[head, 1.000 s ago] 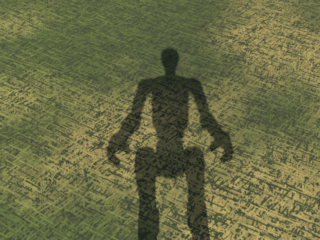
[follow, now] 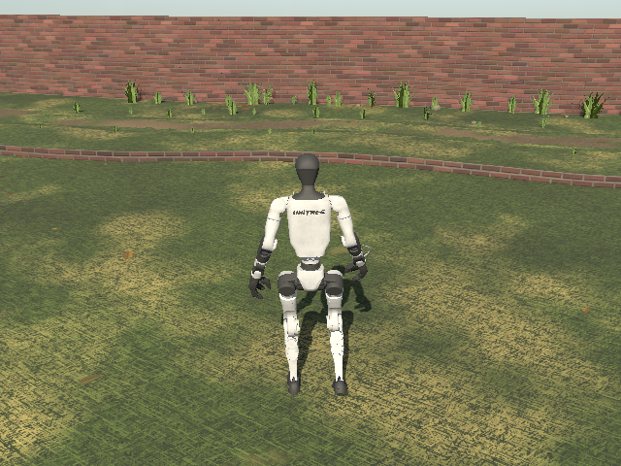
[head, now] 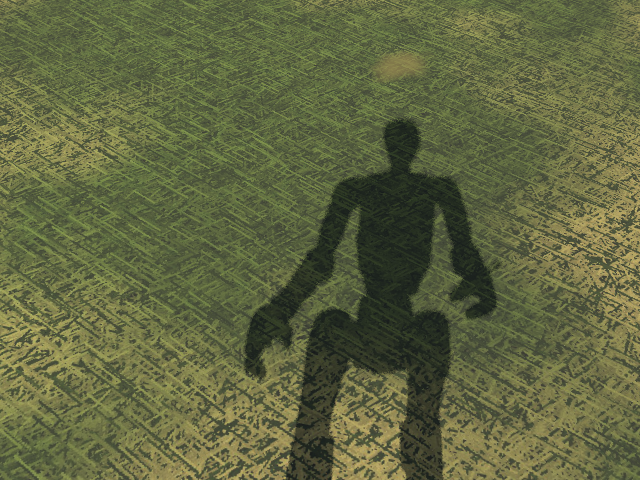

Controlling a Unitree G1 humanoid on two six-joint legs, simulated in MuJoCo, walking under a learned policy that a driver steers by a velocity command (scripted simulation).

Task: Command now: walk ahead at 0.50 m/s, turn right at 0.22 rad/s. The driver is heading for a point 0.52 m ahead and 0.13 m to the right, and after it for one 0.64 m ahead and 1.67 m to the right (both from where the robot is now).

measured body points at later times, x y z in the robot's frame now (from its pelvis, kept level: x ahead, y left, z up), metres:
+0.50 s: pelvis +0.27 -0.07 -0.01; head +0.31 -0.08 +0.43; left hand +0.50 +0.15 -0.11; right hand +0.27 -0.36 -0.14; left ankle +0.14 +0.10 -0.63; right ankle +0.32 -0.16 -0.74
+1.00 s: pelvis +0.48 -0.09 -0.01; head +0.52 -0.10 +0.44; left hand +0.74 +0.10 -0.12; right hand +0.50 -0.40 -0.09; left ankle +0.61 -0.05 -0.74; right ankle +0.36 -0.17 -0.65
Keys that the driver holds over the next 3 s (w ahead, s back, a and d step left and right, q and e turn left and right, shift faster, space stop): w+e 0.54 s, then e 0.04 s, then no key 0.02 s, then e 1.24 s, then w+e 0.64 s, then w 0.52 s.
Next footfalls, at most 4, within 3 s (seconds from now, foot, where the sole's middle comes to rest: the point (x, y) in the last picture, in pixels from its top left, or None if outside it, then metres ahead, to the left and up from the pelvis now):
0.40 right None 0.36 -0.17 -0.77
0.84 left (360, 401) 0.65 -0.07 -0.77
1.28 right None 0.43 -0.23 -0.77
1.72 left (374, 417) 0.62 -0.10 -0.77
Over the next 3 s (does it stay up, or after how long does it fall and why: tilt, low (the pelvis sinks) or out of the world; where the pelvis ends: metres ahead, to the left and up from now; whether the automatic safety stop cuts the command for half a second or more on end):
stays up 0.50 -0.61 0.01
